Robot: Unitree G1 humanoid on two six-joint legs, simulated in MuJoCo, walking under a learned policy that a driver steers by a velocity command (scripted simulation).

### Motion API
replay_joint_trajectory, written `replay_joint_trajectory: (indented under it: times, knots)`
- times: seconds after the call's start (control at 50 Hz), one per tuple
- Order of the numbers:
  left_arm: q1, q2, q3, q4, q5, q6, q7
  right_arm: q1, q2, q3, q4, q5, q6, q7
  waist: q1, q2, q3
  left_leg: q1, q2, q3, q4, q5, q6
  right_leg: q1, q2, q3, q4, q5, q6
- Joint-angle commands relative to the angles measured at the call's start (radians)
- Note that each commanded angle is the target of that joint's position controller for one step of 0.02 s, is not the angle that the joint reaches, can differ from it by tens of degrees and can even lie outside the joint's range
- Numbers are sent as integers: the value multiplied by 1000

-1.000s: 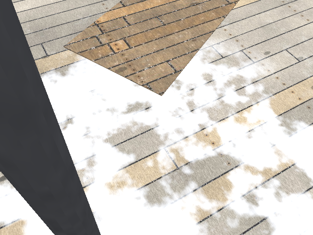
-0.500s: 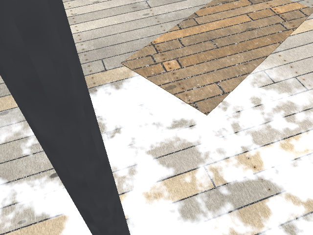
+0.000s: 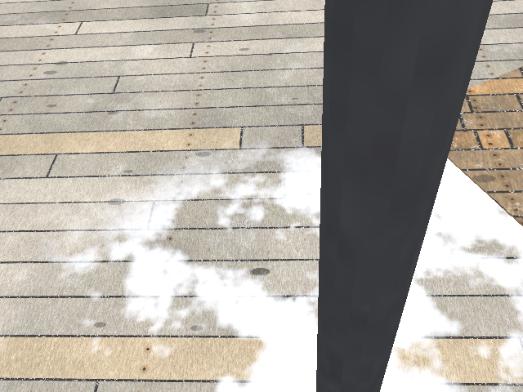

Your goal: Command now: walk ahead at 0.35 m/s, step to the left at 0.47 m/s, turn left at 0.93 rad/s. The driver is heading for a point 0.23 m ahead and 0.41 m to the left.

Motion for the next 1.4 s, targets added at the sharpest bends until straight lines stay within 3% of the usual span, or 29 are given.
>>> replay_joint_trajectory:
  times: [0.02, 0.12, 0.2, 0.26, 0.28, 0.3, 0.32, 0.34, 0.38, 0.4, 0.42, 0.44, 0.46, 0.52, 0.6, 0.72, 0.78, 0.8, 0.82, 0.84, 0.88, 0.94, 1.0, 1.06, 1.08, 1.12, 1.14, 1.22, 1.4]
  knots:
    - [-20, 163, 37, -65, 21, 2, -3, 40, -50, -18, -64, 7, 13, -5, -29, -196, 79, -163, 138, 15, 102, 124, -21, 14, -247, 132, -198, -23, -55]
    - [45, 242, 70, -60, 17, 23, -5, -92, -19, -8, -108, 38, 19, -5, 26, -283, 89, -195, 243, 63, -92, 75, -86, 118, -348, 70, -253, -48, -103]
    - [-100, 293, 94, -91, 29, 50, -7, -13, -30, -22, -57, 43, -6, -3, -65, -287, 68, 93, 211, 190, -250, -3, -91, 49, -306, -128, -221, 238, -69]
    - [-139, 317, 106, -97, -15, 61, -17, 245, -98, -66, 40, 72, -20, -13, -196, -285, -81, 387, 95, 320, -365, -15, -25, 109, -285, -203, 126, 646, -86]
    - [-163, 267, 93, -102, -37, 73, 4, 404, -129, -90, 91, 50, -15, -14, -281, -202, -61, 482, 20, 289, -509, -46, 44, 51, -227, -200, 356, 655, -73]
    - [-162, 160, 61, -127, -21, 71, 4, 390, -135, -90, 105, 39, -21, -7, -235, 90, 76, 566, 33, 97, -620, 93, 145, -257, -107, -130, 669, -175, -56]
    - [-174, 74, 44, -187, 32, 95, -17, 261, -169, -65, 81, -46, -9, 15, -150, 478, -13, 530, 153, -330, -732, 356, 288, -541, 140, -82, 995, -555, -13]
    - [-239, -37, -8, -333, 145, 61, -98, 189, -252, -79, 81, 12, -48, -37, -26, 390, -66, 494, 251, -669, -897, -230, 181, -632, 59, 189, 1078, -440, 0]
    - [-77, 18, -1, -227, 104, 11, -125, 155, -224, -77, 109, -63, -79, -87, 75, 183, -35, 389, 300, -634, -967, -318, 118, -500, -8, 165, 965, -182, -4]
    - [-106, 112, 15, -159, 116, 9, -138, 194, -221, -78, 144, -42, -100, -82, 26, 6, -27, 381, 238, -382, -872, -204, 90, -407, -66, 177, 825, -104, -23]
    - [-100, 104, 9, -168, 111, 14, -145, 177, -199, -65, 150, -29, -109, -88, 47, 181, -47, 347, 239, -432, -902, -189, 134, -373, -46, 149, 765, -75, -18]
    - [-160, 134, 7, -157, 91, 32, -143, 175, -127, -39, 159, -9, -122, -80, 24, 186, -15, 348, 220, -391, -933, -49, 145, -364, -56, 142, 730, -14, -18]
    - [-282, 129, 19, -209, -6, -21, -124, 213, -33, -23, 145, 45, -164, -97, -14, 139, -33, 431, 267, -425, -907, 80, 191, -403, -26, 219, 667, 14, -34]
    - [-373, 76, 2, -201, 30, -44, -126, 275, -56, -31, 202, 43, -166, -131, -37, 52, -16, 614, 303, -319, -868, 454, 182, -539, -6, 175, 449, 14, -41]
    - [-462, -19, -12, -197, 22, -48, -153, 288, -47, -21, 235, 4, -111, -175, -69, 53, 22, 534, 243, -176, -860, 565, 123, -485, 39, 114, 195, 268, 19]
    - [-477, -6, 10, -201, 15, -61, -175, 214, -64, -43, 227, 15, -108, -188, -44, 62, 65, 337, 193, -158, -825, 465, 89, -215, 91, 100, 62, 395, 6]
    - [-257, 51, 41, -134, 38, -75, -157, 135, -79, -59, 184, 20, -107, -181, 65, 44, -36, 449, 166, -166, -571, 757, 57, -76, 100, 73, -11, 376, -43]
    - [-152, 87, 40, -108, 66, -78, -149, 142, -50, -48, 183, 3, -112, -165, 97, -43, -134, 372, 122, -162, -377, 656, 32, 123, 15, 144, 9, 602, -82]
    - [-80, 136, 41, -97, 91, -75, -148, 315, 49, -24, 198, -3, -113, -153, 32, -301, -315, 119, -14, -141, -5, 32, -41, 473, -257, 457, 94, 1007, -268]
    - [-25, 46, 16, -49, 73, -67, -162, 434, 25, -16, 250, 23, -111, -145, 12, -418, -461, 46, -63, -154, 188, -396, -79, 536, -376, 722, -8, 978, -383]
    - [-144, -9, -4, -65, 34, -44, -157, 221, -84, -40, 231, 7, -70, -135, 51, -136, -290, 5, 42, -97, 252, -307, -81, 320, -285, 553, -69, 437, -298]
    - [-258, 11, -16, -48, 60, -21, -147, 87, -39, -40, 177, 10, -46, -138, -3, -138, -68, 132, 120, -20, -10, -171, -76, -97, -157, 363, -198, 210, -221]
    - [-252, 16, -16, -25, 59, -12, -134, 72, 42, -13, 174, -3, -53, -145, -4, -178, -87, 255, 125, 37, -328, -202, -77, -138, -122, 275, -185, 304, -222]
    - [-245, 33, -16, -21, 37, 8, -126, 109, 21, -22, 205, 0, -48, -134, -28, -142, -139, 448, 103, 70, -574, 131, -53, -183, -125, 270, -169, 38, -192]
    - [-250, 21, -28, -12, 25, 11, -125, 72, 8, -20, 195, -23, -48, -142, -32, -121, -95, 489, 106, 58, -624, 170, -34, -262, -101, 263, -171, -57, -156]
    - [-154, 5, -39, 8, 44, 7, -134, -6, -102, -36, 148, -31, -46, -159, 43, 35, -42, 410, 233, -88, -709, 117, 36, -265, 4, 173, -115, -226, -45]
    - [-159, -14, -43, 12, 46, 11, -130, -30, -72, -32, 164, -27, -52, -154, 54, 96, -44, 262, 206, -70, -732, -114, 49, -110, 33, 109, -56, -117, -13]
    - [-131, -3, -46, 51, 37, 25, -124, -59, -5, -17, 160, -26, -75, -141, 45, 53, 5, 275, 151, -28, -718, 42, -2, -116, 20, 125, -21, 0, -30]
    - [-172, 24, -40, 68, 35, 25, -127, -27, -24, -32, 152, -6, -93, -148, 30, -96, -90, 380, 139, -9, -628, 416, 8, -2, 1, 133, 39, 333, -36]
